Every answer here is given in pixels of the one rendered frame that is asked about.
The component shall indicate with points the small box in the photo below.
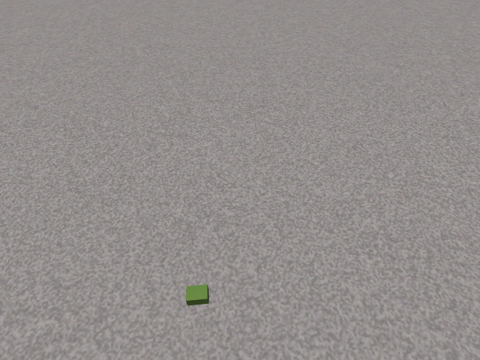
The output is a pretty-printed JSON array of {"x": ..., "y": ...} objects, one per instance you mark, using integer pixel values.
[{"x": 197, "y": 295}]

